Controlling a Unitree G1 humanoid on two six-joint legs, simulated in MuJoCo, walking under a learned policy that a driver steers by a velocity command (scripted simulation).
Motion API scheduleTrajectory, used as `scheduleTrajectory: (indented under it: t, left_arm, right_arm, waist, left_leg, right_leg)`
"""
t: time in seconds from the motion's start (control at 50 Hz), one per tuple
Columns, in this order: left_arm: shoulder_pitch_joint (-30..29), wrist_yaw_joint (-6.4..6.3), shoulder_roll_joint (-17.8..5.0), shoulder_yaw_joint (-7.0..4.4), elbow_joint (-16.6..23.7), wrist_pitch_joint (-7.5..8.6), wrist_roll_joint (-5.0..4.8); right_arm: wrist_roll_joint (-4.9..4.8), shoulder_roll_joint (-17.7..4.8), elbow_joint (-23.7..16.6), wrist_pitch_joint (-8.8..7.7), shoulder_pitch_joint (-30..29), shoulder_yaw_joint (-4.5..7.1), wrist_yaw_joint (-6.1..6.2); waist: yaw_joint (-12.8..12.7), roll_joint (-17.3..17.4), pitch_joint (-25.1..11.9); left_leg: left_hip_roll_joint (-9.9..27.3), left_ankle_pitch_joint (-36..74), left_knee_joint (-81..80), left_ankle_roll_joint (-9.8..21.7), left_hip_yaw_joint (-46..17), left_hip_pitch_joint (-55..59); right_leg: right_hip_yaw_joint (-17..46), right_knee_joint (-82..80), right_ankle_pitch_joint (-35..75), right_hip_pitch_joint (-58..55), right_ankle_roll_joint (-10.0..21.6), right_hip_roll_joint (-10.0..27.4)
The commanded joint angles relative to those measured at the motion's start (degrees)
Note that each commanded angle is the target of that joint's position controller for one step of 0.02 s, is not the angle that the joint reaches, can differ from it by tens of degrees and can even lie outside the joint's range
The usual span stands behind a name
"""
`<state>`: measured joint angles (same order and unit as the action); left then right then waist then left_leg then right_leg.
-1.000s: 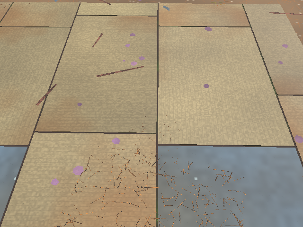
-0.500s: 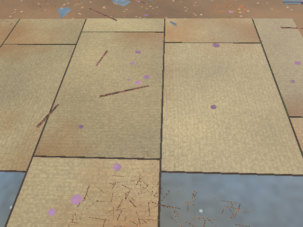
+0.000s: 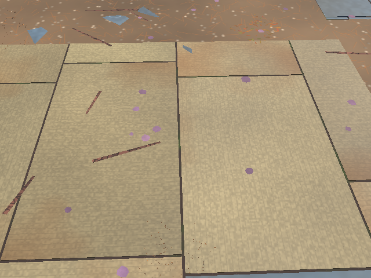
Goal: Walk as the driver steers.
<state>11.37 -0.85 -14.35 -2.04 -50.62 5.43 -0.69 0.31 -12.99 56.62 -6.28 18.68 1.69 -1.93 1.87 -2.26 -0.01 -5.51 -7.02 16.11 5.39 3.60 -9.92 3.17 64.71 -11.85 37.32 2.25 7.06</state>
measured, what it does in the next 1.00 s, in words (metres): walks ahead, turning left: right foot, then left foot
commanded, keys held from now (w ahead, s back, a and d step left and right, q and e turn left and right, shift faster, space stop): w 0.36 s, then w+q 0.64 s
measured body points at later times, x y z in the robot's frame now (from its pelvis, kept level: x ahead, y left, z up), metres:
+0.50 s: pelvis +0.27 -0.08 +0.00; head +0.29 -0.10 +0.45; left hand +0.33 +0.18 -0.12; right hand +0.36 -0.35 -0.14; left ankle +0.28 +0.08 -0.65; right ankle +0.29 -0.17 -0.74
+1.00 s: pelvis +0.54 +0.01 -0.01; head +0.57 +0.02 +0.43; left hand +0.55 +0.29 -0.14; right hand +0.74 -0.21 -0.13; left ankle +0.57 +0.08 -0.74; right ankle +0.48 -0.17 -0.64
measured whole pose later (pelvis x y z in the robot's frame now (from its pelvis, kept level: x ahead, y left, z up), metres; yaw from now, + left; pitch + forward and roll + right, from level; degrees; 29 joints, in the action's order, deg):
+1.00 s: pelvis +0.54 +0.01 -0.01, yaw +19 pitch +2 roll +0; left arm 12.3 -0.2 -15.1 -2.8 -49.3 7.5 -0.9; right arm -0.8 -15.1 44.8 -3.6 11.4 4.6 -1.9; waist 0.3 -0.5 2.5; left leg -5.8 -9.6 29.0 6.2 1.0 -21.1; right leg 1.6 71.7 -21.8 23.7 0.7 3.0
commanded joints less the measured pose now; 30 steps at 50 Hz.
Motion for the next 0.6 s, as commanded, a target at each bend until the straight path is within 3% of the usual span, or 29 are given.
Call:
scheduleTrajectory:
  t: [0.02,0.1,0.2,0.24,0.26,0.28,0.3,0.32,0.34,0.36,0.38,0.4,0.42,0.46,0.54,0.6]
  left_arm:
    - [1.86,-0.37,-2.38,-0.64,2.44,-0.30,0.67]
    - [-7.25,0.27,-1.67,-0.33,4.75,0.28,0.16]
    - [-14.36,1.96,-2.48,-0.16,7.61,0.83,-0.62]
    - [-13.06,2.56,-3.71,-0.55,7.95,1.36,-0.63]
    - [-9.96,2.64,-4.74,-1.10,7.32,1.59,-0.57]
    - [-2.80,2.48,-6.72,-2.31,5.17,1.73,-0.44]
    - [8.89,2.03,-10.76,-3.88,2.20,1.86,-0.10]
    - [16.80,1.90,-17.39,-5.56,0.69,1.34,0.81]
    - [17.87,2.14,-13.07,-4.34,0.34,1.25,0.68]
    - [12.61,2.17,-9.43,-3.11,1.23,1.37,0.39]
    - [6.92,2.14,-7.16,-2.35,2.66,1.25,0.35]
    - [2.96,2.39,-5.18,-1.73,3.23,1.26,0.48]
    - [1.10,2.59,-3.89,-1.35,3.17,1.56,0.78]
    - [1.89,2.70,-3.68,-1.47,1.61,2.00,1.31]
    - [4.96,1.48,-5.64,-2.17,-0.67,2.17,1.91]
    - [4.83,0.57,-6.07,-2.09,-0.92,1.94,1.78]
  right_arm:
    - [-0.12,-7.72,-3.28,-0.96,-2.40,1.28,1.11]
    - [-1.03,-9.25,-2.26,-0.23,2.15,1.54,1.88]
    - [-1.48,-9.71,-0.31,0.95,6.39,1.80,1.96]
    - [-1.53,-10.43,-0.20,1.55,5.87,2.15,2.10]
    - [-1.50,-10.84,-0.42,1.87,4.77,2.24,2.14]
    - [-1.27,-10.20,-0.78,2.16,3.72,1.95,2.13]
    - [-0.46,-7.99,-1.99,2.13,2.99,1.01,2.10]
    - [-0.25,-1.55,-3.12,0.91,8.42,-1.00,1.62]
    - [-1.14,-3.33,-2.26,-0.65,8.66,-0.78,1.34]
    - [-2.64,-8.96,-3.66,-1.45,3.60,0.73,1.12]
    - [-2.99,-9.28,-4.43,-1.42,0.21,0.88,1.33]
    - [-2.42,-8.34,-4.51,-0.88,-1.49,1.07,1.72]
    - [-2.02,-7.52,-4.29,0.15,-0.93,1.47,2.05]
    - [-2.14,-4.79,-3.45,1.86,1.30,1.39,2.18]
    - [-1.86,-4.64,-5.69,2.65,-3.25,2.11,2.35]
    - [-1.52,-4.11,-7.45,2.38,-7.75,2.17,1.67]
  waist:
    - [-2.67,4.16,3.13]
    - [0.66,4.43,3.12]
    - [2.84,5.38,4.61]
    - [1.33,6.20,3.86]
    - [-0.78,6.77,2.27]
    - [-4.46,6.32,-1.78]
    - [-8.93,3.37,-9.93]
    - [-8.42,-10.68,-18.31]
    - [-8.68,-12.55,-21.86]
    - [-7.54,-8.37,-13.27]
    - [-5.81,-4.25,-8.51]
    - [-4.25,-1.06,-4.71]
    - [-2.41,-1.92,-2.68]
    - [-1.00,-2.67,-1.16]
    - [-1.24,-0.96,1.21]
    - [-2.05,-1.07,2.19]
  left_leg:
    - [16.32,3.47,-11.52,9.88,-12.40,-5.78]
    - [15.28,4.40,-10.42,7.20,-9.39,-1.15]
    - [18.74,2.93,-6.24,6.38,-10.46,8.00]
    - [20.11,5.67,-3.10,5.49,-11.25,10.47]
    - [19.76,12.02,0.41,4.73,-10.71,10.54]
    - [17.12,21.32,8.79,3.44,-8.47,9.47]
    - [13.67,20.05,24.10,1.43,-5.22,1.46]
    - [4.21,-0.85,47.52,-3.25,-0.47,-22.87]
    - [2.85,-24.30,57.16,-2.74,-9.04,-31.50]
    - [6.53,-21.01,60.78,-1.43,-10.34,-36.29]
    - [9.64,-15.41,59.29,-1.05,-9.13,-35.00]
    - [11.52,-11.23,55.68,-1.38,-8.47,-32.72]
    - [13.14,-8.41,52.39,-1.60,-8.91,-29.29]
    - [13.00,-5.50,50.93,-2.17,-9.03,-25.83]
    - [11.71,3.22,44.03,-2.95,-12.01,-32.58]
    - [10.82,11.27,34.00,-3.08,-10.45,-32.26]
  right_leg:
    - [0.22,-8.55,8.97,1.31,-1.55,2.46]
    - [-1.97,-24.49,17.46,-0.67,-2.03,-0.14]
    - [-2.45,-32.93,12.54,-0.47,-0.92,-1.78]
    - [-2.93,-35.36,8.01,-3.68,0.69,-2.70]
    - [-4.13,-36.57,6.45,-8.63,1.65,-4.05]
    - [-5.55,-37.91,5.99,-18.12,3.06,-5.92]
    - [-0.09,-36.35,7.46,-34.81,6.25,-1.00]
    - [24.17,-39.38,1.62,-58.23,15.04,13.34]
    - [39.18,-47.24,-3.34,-60.72,17.27,16.61]
    - [31.48,-47.80,-3.82,-53.58,14.04,14.74]
    - [22.43,-48.88,0.01,-45.17,11.94,12.76]
    - [16.28,-51.35,3.22,-37.73,10.66,10.28]
    - [11.33,-53.52,5.44,-32.78,9.21,8.15]
    - [5.38,-56.00,10.45,-28.06,8.87,6.35]
    - [-1.65,-57.15,18.97,-30.01,8.68,6.47]
    - [-6.22,-58.12,18.56,-30.93,7.21,5.57]
Keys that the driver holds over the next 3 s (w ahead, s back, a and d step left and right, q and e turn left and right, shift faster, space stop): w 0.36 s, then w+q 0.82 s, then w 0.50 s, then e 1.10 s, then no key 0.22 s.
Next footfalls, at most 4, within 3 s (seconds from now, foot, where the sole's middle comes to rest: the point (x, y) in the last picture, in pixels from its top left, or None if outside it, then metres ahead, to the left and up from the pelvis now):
0.30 right None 0.33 -0.17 -0.78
0.88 left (163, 254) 0.61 0.09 -0.78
1.36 right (179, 180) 0.94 0.02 -0.78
1.84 left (103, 162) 1.05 0.37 -0.78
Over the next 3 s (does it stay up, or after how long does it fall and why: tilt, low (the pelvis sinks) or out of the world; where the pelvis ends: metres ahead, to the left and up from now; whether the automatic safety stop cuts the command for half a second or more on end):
stays up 1.03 0.22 0.00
